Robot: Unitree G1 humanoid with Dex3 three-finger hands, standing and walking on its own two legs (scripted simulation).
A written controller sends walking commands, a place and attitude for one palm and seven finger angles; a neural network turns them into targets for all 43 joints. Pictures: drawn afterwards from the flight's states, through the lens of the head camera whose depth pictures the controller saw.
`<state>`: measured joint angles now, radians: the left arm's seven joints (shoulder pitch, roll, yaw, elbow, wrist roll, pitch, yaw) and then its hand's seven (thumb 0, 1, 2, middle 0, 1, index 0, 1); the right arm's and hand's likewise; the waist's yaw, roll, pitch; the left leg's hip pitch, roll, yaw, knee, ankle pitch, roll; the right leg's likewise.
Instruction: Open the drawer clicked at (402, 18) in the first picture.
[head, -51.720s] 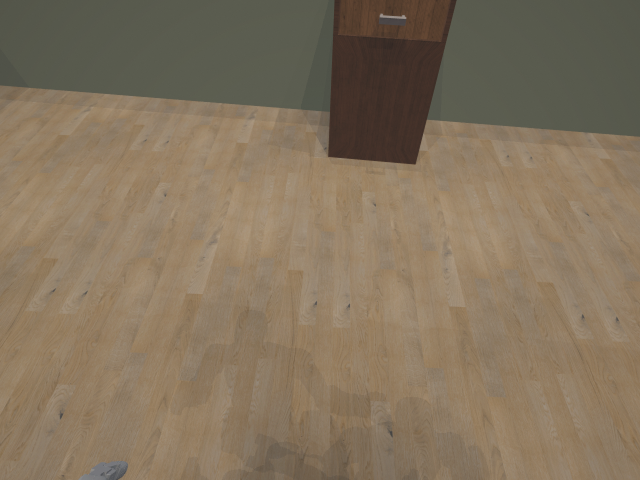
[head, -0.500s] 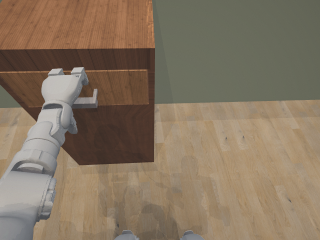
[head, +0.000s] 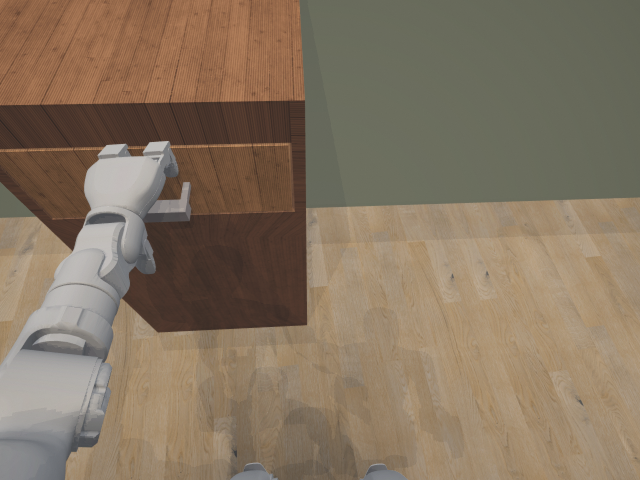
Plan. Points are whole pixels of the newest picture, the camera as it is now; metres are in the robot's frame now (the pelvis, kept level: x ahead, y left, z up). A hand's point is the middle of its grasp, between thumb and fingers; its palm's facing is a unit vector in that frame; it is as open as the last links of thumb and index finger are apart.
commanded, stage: re-aim the fingers above the handle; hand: left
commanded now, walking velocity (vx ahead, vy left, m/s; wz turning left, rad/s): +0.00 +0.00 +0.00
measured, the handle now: (156, 200) +0.52 +0.23 -0.03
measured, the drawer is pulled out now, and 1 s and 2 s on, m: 0.00 0.00 0.00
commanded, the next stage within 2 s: lower the fingers behind the handle in 0.52 s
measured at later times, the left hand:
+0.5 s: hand (139, 210) +0.46 +0.23 +0.03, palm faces -0.05 -0.03 -1.00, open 13.8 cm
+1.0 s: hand (140, 221) +0.47 +0.24 -0.01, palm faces -0.06 -0.04 -1.00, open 13.8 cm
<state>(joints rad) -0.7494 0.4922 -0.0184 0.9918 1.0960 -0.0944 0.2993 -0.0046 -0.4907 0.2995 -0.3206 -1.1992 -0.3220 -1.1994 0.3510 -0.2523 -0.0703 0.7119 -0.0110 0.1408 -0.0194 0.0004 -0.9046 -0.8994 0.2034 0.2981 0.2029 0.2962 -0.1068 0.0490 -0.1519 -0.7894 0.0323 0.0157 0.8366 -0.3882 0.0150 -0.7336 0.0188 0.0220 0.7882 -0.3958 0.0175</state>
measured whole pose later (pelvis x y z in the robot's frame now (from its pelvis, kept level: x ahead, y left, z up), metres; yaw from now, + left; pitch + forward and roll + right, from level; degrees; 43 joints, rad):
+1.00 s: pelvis +0.00 +0.01 -0.01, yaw +0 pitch +22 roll -2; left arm -0.75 0.52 0.01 1.03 1.12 -0.14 0.35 0.00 -0.49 0.30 -0.32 -1.20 -0.32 -1.20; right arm 0.34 -0.25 -0.07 0.73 -0.03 0.13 -0.02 0.00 -0.90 -0.90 0.20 0.30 0.20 0.30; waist -0.11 0.04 -0.17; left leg -0.89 0.03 0.01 0.91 -0.42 0.02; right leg -0.82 0.02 0.02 0.85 -0.42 0.03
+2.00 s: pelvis -0.03 +0.00 -0.04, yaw +0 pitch +25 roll -2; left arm -0.86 0.54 -0.04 1.08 1.12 -0.07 0.36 0.00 -0.49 0.30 -0.20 -1.25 -0.32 -1.20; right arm 0.33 -0.25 -0.04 0.70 -0.02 0.10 -0.04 0.00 -0.90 -0.90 0.20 0.30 0.20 0.30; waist -0.12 0.05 -0.18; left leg -1.08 0.04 0.00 1.07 -0.43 0.01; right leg -1.02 0.03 0.01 1.04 -0.45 0.02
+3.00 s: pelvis +0.00 +0.00 +0.00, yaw +0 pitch +19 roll -2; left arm -0.74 0.48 -0.04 0.96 1.07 -0.05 0.28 0.00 -0.49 0.30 -0.32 -1.20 -0.32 -1.20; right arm 0.34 -0.25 -0.06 0.71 0.00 0.13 -0.03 0.00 -0.90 -0.90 0.20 0.30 0.20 0.30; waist -0.10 0.06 -0.16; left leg -0.76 0.03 0.01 0.82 -0.39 0.02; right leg -0.70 0.02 0.02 0.77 -0.39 0.02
